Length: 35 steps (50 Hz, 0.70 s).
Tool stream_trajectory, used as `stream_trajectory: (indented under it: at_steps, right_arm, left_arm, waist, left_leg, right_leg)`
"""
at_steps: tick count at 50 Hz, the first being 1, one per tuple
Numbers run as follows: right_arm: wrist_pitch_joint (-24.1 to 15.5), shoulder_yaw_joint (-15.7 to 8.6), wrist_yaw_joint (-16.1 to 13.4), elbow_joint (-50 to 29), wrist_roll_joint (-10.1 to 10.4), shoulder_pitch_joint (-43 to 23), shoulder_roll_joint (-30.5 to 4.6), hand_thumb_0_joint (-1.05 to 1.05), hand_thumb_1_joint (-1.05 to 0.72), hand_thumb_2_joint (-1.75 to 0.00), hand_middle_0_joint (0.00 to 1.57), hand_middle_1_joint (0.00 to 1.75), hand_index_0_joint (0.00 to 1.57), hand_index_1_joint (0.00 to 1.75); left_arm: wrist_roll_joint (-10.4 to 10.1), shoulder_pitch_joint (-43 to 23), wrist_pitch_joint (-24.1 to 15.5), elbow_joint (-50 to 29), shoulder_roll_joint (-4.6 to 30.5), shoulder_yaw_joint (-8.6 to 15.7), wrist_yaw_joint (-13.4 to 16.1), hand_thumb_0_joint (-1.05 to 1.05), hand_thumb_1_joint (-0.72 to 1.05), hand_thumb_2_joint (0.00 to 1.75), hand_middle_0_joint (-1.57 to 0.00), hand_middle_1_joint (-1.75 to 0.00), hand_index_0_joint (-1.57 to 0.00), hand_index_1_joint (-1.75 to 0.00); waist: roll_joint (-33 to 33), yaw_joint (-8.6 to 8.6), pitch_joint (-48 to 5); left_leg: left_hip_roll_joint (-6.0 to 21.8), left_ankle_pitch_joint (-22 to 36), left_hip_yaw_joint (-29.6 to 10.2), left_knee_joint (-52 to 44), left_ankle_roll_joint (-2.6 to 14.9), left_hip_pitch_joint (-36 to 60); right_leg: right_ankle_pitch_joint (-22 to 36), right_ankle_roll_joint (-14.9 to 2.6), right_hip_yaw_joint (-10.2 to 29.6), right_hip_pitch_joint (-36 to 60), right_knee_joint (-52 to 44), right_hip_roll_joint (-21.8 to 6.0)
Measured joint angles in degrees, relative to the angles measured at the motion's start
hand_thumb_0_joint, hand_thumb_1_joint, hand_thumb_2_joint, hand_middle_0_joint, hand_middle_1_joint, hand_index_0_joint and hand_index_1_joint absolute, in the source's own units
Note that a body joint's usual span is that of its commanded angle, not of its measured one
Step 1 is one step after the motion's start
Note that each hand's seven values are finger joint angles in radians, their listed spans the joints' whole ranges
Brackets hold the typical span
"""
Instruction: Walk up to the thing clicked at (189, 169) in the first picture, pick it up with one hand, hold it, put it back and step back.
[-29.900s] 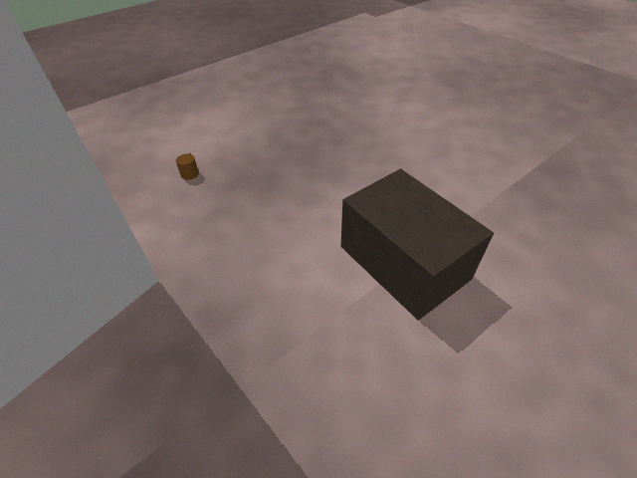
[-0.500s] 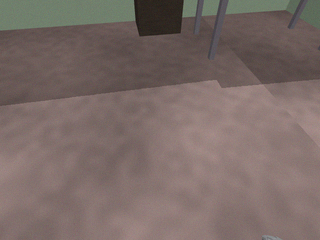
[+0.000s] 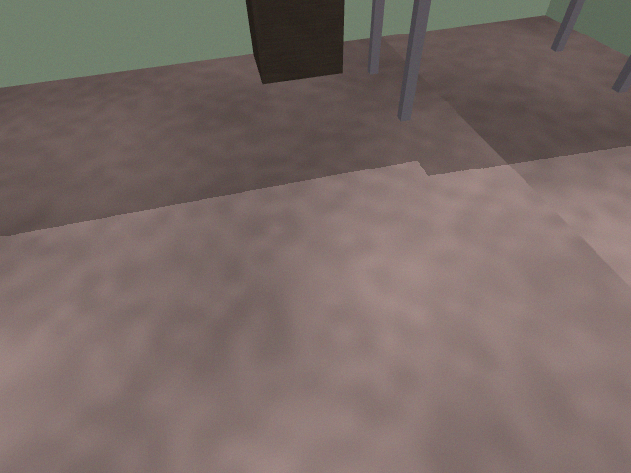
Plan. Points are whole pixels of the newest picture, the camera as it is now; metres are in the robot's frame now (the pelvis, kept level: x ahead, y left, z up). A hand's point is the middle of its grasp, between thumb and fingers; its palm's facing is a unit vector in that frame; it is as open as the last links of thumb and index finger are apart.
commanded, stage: stand
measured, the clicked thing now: out of the picture +0.13 +1.46 -0.73
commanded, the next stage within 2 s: walk up in 0.94 s
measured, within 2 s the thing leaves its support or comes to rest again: neither
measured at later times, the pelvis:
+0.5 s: pelvis +0.01 +0.00 +0.00, yaw +0 degrees
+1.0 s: pelvis +0.01 +0.00 +0.00, yaw +4 degrees
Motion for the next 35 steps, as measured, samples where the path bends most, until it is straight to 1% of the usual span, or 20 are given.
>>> stream_trajectory:
  at_steps: [5,14,35]
  right_arm:
    - [-0.34,-0.05,-0.24,0.67,-0.10,0.66,0.56,0.01,-0.90,-0.90,0.20,0.30,0.20,0.30]
    - [-0.64,-0.18,-0.53,0.70,-0.14,0.96,0.69,0.01,-0.90,-0.90,0.20,0.30,0.20,0.30]
    - [-0.74,0.08,-0.62,-0.21,-0.16,0.11,1.10,0.01,-0.90,-0.90,0.20,0.30,0.21,0.30]
  left_arm:
    - [-0.06,-0.93,0.32,-0.35,-0.13,0.11,-0.09,0.00,0.90,0.90,-0.20,-0.30,-0.21,-0.30]
    - [0.11,-1.18,0.75,-0.70,-0.67,0.19,-0.39,0.00,0.90,0.90,-0.20,-0.30,-0.21,-0.30]
    - [0.19,0.92,1.10,-0.90,-0.22,0.35,-0.32,0.00,0.90,0.90,-0.20,-0.30,-0.21,-0.30]
  waist:
    - [-1.01,-0.60,0.00]
    - [-1.67,-1.00,-0.45]
    - [-1.53,-0.06,-0.42]
  left_leg:
    - [0.04,0.48,0.16,-1.20,-0.13,0.53]
    - [-0.05,0.59,0.49,-1.92,-0.08,0.72]
    - [-0.38,0.17,0.33,-1.82,0.24,0.97]
  right_leg:
    - [0.43,-0.06,0.11,0.36,-1.00,0.04]
    - [0.59,0.00,0.40,0.35,-1.57,-0.06]
    - [0.72,0.30,0.17,1.27,-2.66,-0.38]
